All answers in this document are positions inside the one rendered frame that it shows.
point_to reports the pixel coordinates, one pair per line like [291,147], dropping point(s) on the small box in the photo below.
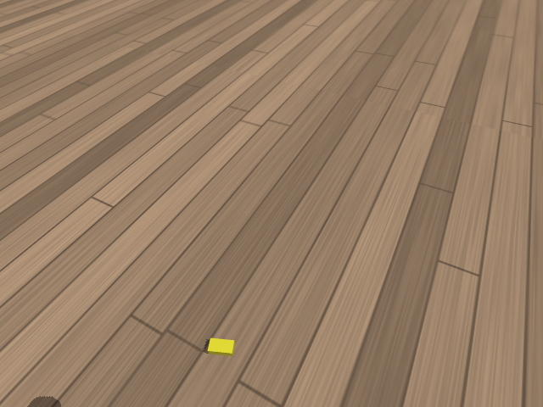
[221,346]

